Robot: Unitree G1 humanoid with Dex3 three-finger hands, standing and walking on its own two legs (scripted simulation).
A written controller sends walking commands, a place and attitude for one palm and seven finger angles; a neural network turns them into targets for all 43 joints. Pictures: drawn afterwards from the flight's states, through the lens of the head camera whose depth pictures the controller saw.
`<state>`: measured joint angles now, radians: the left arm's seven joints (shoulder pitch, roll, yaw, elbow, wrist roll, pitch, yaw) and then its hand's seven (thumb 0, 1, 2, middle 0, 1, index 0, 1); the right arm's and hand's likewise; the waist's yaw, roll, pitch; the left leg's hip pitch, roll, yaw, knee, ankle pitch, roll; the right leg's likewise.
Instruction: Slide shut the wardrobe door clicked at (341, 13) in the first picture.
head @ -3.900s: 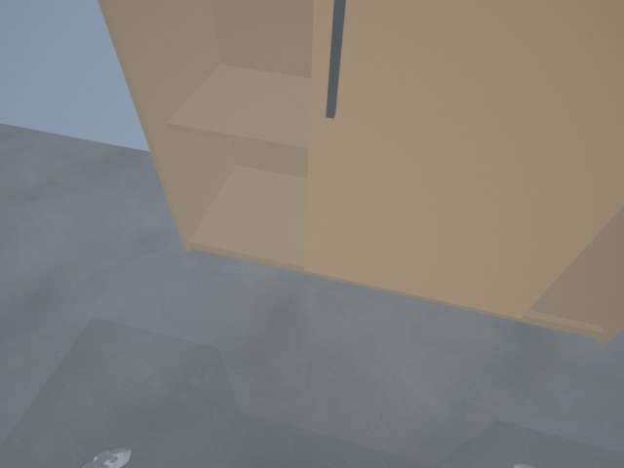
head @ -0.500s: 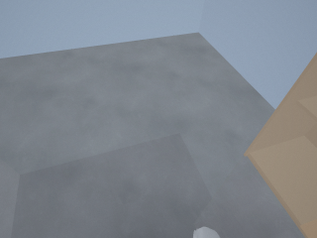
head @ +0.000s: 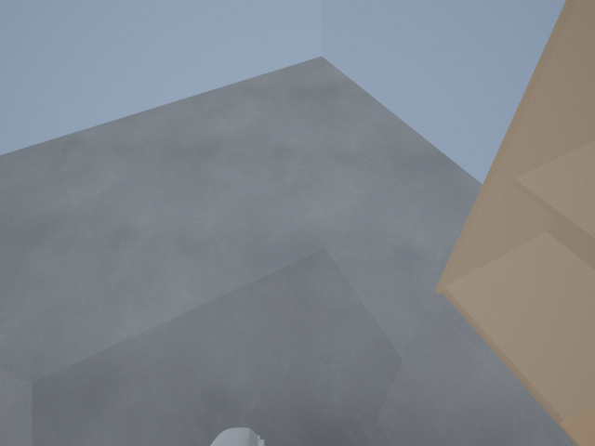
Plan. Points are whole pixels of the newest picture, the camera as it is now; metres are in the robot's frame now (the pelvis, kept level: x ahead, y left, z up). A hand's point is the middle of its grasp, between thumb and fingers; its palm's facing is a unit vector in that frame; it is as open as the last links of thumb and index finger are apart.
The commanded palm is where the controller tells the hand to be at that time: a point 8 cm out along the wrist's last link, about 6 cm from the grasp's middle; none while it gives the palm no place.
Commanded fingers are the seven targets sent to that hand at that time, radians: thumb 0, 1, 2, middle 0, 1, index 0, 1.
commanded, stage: turn to face it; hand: right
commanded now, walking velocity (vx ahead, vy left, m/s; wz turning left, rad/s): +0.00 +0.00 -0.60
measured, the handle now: out of the picture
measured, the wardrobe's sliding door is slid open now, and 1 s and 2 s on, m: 0.49 0.49 0.49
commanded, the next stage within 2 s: take the last steps up to it in 1.62 s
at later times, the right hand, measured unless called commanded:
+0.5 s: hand out of the picture +0.06 -0.18 -0.15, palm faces +0.30 +0.91 -0.29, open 7.4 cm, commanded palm none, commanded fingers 0.00 -0.90 -0.90 0.20 0.30 0.20 0.30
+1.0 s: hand out of the picture -0.12 -0.15 -0.19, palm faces +0.63 +0.74 -0.24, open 7.4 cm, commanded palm none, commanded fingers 0.00 -0.90 -0.90 0.20 0.30 0.20 0.30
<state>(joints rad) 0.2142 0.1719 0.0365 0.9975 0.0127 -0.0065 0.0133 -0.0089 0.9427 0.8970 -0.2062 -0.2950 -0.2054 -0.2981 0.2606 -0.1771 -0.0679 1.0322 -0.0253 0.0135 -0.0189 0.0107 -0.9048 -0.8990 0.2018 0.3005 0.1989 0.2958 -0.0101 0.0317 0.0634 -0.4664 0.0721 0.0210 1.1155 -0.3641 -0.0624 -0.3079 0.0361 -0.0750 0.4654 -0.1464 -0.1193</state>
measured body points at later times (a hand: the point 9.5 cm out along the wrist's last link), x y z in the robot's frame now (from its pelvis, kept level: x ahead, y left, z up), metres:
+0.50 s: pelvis +0.01 +0.05 +0.00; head +0.04 +0.06 +0.45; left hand +0.09 +0.29 -0.16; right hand +0.04 -0.23 -0.13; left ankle +0.01 +0.17 -0.74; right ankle +0.07 -0.04 -0.74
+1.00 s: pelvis +0.01 +0.01 -0.02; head +0.05 -0.04 +0.42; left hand +0.28 +0.13 -0.14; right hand -0.15 -0.18 -0.17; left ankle +0.02 +0.17 -0.72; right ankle -0.04 -0.06 -0.74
